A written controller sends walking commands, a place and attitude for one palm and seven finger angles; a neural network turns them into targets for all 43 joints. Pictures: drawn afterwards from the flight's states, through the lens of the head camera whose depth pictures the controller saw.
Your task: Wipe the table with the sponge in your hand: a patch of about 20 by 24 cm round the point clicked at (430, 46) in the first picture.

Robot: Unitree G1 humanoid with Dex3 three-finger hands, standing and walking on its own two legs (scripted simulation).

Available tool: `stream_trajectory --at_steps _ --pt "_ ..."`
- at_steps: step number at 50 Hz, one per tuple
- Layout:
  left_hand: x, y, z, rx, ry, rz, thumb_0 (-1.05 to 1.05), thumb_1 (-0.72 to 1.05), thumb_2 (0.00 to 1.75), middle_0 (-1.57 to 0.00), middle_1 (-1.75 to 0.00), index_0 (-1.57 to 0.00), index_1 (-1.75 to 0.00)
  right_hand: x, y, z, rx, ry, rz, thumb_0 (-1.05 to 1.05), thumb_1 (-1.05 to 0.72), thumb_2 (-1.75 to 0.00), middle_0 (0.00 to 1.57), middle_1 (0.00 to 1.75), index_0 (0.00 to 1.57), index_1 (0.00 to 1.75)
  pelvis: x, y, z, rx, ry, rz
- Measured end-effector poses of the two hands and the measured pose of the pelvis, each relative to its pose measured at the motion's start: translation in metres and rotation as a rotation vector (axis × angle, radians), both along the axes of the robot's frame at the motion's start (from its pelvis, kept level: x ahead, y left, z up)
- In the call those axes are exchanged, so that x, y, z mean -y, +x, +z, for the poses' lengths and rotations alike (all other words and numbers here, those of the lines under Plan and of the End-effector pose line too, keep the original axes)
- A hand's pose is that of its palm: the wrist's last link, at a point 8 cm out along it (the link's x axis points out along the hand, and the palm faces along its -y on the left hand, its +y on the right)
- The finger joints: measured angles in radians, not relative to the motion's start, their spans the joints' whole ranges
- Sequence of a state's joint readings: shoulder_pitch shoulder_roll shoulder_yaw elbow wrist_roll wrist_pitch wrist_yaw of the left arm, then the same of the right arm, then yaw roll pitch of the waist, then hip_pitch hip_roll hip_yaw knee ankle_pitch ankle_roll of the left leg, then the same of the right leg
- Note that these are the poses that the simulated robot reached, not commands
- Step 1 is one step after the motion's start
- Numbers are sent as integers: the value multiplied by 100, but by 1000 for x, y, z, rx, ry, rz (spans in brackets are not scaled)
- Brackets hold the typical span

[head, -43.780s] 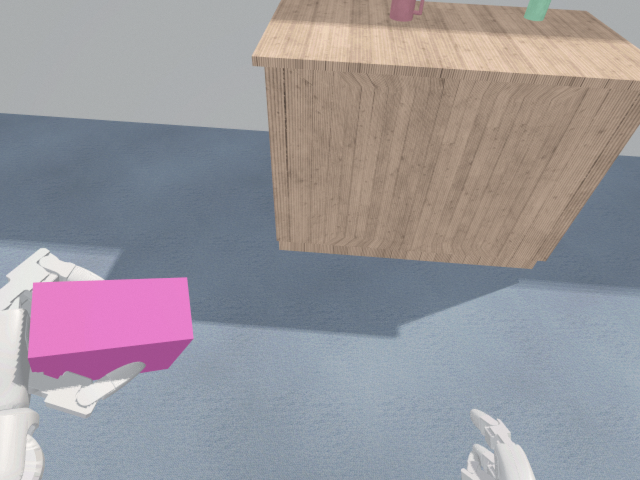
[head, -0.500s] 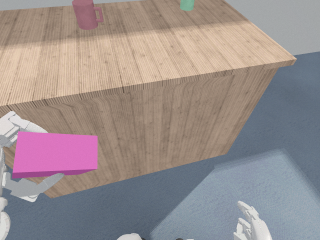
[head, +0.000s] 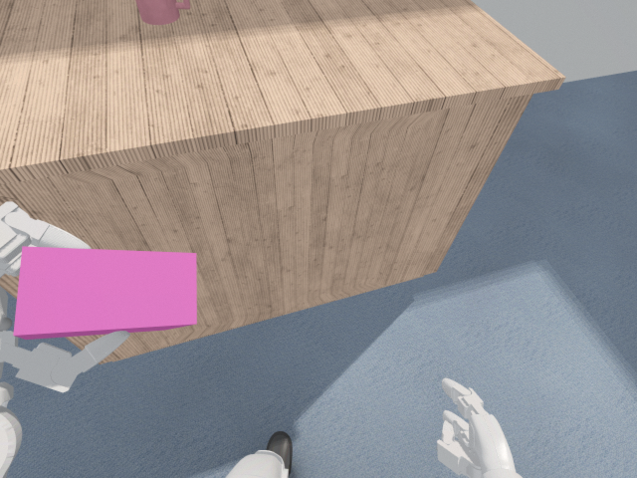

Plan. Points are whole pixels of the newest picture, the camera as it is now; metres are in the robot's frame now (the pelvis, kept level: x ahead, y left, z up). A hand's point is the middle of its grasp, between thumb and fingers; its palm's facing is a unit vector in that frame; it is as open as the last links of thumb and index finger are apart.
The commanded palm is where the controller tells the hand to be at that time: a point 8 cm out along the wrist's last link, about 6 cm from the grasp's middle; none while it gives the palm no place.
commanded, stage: step back with the hand held close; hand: left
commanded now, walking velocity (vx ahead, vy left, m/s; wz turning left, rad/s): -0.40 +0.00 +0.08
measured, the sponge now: (133, 296) +0.24 +0.21 +0.15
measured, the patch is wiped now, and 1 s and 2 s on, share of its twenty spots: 0.95 0.95 0.95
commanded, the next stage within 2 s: stop stepping back and stand still in 0.10 s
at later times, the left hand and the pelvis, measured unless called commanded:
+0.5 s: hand (36, 442) +0.12 +0.21 +0.18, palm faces +0.42 -0.79 -0.44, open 10.3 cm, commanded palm +0.08 +0.24 +0.19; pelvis -0.08 -0.04 +0.01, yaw +0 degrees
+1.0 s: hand out of the picture +0.09 +0.26 +0.17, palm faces +0.47 -0.80 -0.37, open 10.3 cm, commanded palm +0.04 +0.28 +0.19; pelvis -0.11 +0.00 +0.01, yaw +2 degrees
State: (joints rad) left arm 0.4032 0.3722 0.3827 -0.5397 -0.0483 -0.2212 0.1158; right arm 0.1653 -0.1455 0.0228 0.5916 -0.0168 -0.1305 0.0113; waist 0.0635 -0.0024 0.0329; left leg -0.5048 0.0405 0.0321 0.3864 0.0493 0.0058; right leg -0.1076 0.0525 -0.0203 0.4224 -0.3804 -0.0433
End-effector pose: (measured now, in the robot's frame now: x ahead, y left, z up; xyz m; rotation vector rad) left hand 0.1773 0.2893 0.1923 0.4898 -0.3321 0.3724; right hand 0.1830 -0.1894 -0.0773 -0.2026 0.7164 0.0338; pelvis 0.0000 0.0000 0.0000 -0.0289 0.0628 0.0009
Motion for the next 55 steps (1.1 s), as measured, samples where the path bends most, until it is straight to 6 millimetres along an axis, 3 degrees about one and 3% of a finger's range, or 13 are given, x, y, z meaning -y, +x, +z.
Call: stream_trajectory --at_steps 7,11,16,20,23,29,36,44,50,55 --pt "17 -4 4 -51 45 -90 -1 -54 106 -71 -133 -74 -132 19 -28 5 -44 -22 -77 1 -91 -90 20 30 20 30 4 -14 9 1 11 -35" --pt "21 -6 -2 -82 38 -121 -1 -54 106 -71 -134 -74 -132 35 -48 12 -6 -32 -123 1 -91 -90 20 30 20 30 8 -35 10 18 28 -33" --pt "36 -40 -6 -135 31 -112 -1 -53 106 -71 -134 -74 -132 57 -82 17 29 -52 -161 1 -91 -90 20 30 20 30 19 -58 9 36 21 -33" --pt "45 -75 1 -131 96 -65 -1 -54 106 -71 -134 -74 -132 77 -107 4 3 -67 -154 1 -91 -90 20 30 20 30 33 -74 0 42 37 -4" --pt "44 -96 6 -103 64 -3 -1 -54 106 -71 -133 -74 -132 88 -125 -3 -73 -84 -141 1 -91 -90 20 30 20 30 38 -82 5 53 50 -7" --pt "36 -104 -3 -84 -45 102 -1 -54 106 -71 -133 -74 -132 98 -145 1 -97 -97 -155 1 -91 -90 20 30 20 30 39 -83 17 53 76 28" --pt "32 -104 -3 -36 -29 46 -1 -54 106 -71 -134 -74 -132 87 -132 5 -12 -112 -148 1 -91 -90 20 30 20 30 25 -90 8 70 42 49" --pt "9 -121 1 -55 12 51 -1 -54 106 -71 -134 -74 -132 42 -115 18 74 -32 -109 1 -91 -90 20 30 20 30 13 -103 8 91 30 35" --pt "-4 -134 -11 -70 -70 97 -1 -54 106 -71 -134 -74 -132 17 -118 19 57 -26 -44 1 -91 -90 20 30 20 30 4 -109 12 92 21 38" --pt "-9 -135 -15 -75 -96 105 -1 -54 106 -71 -134 -74 -132 8 -126 18 32 -33 -28 1 -91 -90 20 30 20 30 -1 -114 13 93 22 43"
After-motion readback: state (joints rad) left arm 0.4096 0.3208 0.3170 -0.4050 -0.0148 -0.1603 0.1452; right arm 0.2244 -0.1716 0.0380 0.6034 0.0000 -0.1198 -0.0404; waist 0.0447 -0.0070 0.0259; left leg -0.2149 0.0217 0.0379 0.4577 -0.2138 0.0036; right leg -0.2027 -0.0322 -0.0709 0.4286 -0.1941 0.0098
